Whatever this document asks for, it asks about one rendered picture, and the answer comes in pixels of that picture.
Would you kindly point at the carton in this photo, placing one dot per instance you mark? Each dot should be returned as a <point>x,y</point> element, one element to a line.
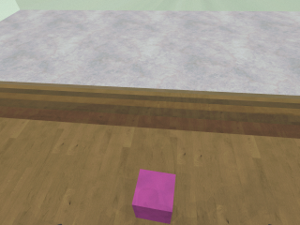
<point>153,196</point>

